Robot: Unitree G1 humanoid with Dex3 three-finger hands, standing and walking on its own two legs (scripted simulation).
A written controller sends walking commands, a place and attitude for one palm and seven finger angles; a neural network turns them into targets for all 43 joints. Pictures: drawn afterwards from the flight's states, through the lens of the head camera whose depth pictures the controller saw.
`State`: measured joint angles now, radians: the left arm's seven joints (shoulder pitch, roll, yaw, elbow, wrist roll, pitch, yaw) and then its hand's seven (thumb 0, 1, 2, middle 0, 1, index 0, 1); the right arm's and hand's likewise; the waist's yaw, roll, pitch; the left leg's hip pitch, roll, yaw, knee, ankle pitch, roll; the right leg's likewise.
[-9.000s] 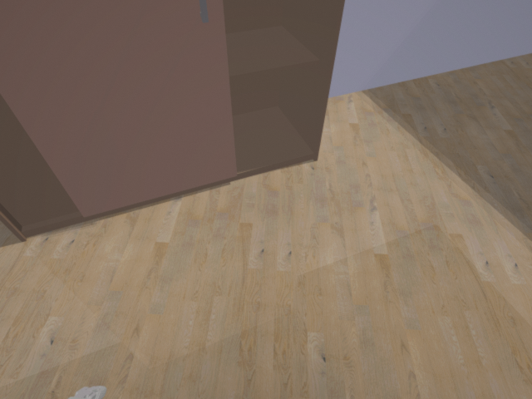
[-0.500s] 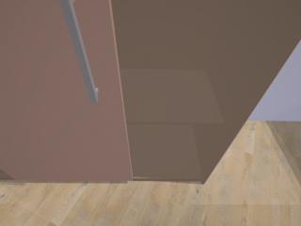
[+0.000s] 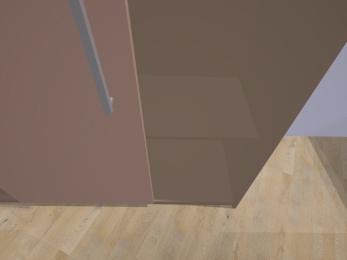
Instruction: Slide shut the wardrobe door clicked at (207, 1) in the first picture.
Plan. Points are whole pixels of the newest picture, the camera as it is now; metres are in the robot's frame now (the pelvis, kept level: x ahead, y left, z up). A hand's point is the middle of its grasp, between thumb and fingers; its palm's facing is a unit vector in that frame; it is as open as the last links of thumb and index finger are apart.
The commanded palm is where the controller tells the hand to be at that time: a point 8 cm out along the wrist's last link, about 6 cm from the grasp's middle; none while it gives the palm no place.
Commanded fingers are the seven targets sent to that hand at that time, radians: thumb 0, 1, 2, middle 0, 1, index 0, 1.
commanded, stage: raise the hand with hooked fingers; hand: left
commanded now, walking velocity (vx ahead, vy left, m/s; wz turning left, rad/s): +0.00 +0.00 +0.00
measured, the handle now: (97, 61) +0.48 +0.22 +0.21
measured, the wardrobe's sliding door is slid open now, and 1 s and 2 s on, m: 0.47 0.47 0.47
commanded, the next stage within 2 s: none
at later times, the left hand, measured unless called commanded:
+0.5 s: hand (79, 252) +0.13 +0.20 +0.01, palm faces +0.19 -0.98 -0.06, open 9.4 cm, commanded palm +0.13 +0.25 +0.02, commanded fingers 0.00 0.22 0.61 -0.25 -0.74 -0.25 -0.74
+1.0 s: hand (49, 209) +0.18 +0.25 +0.09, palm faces +0.10 -0.99 -0.07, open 12.4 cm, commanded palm +0.15 +0.30 +0.10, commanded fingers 0.00 -0.36 0.36 -0.29 -1.11 -0.29 -1.11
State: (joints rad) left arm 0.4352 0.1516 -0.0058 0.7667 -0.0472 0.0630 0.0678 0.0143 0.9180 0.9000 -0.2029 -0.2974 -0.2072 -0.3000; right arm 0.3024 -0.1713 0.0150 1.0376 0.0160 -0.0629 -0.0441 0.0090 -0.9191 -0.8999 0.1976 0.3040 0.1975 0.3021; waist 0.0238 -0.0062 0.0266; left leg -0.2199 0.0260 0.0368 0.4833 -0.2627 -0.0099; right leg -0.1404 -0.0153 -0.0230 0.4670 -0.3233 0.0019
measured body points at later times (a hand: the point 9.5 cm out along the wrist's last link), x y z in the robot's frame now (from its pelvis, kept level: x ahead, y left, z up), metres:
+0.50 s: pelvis -0.05 -0.02 -0.06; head -0.03 -0.01 +0.39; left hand +0.12 +0.25 +0.01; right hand +0.18 -0.23 -0.10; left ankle +0.00 +0.12 -0.74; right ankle -0.05 -0.12 -0.74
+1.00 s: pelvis -0.04 +0.01 -0.02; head -0.05 +0.00 +0.43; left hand +0.17 +0.30 +0.09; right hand +0.13 -0.24 -0.09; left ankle +0.00 +0.13 -0.74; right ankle -0.05 -0.12 -0.74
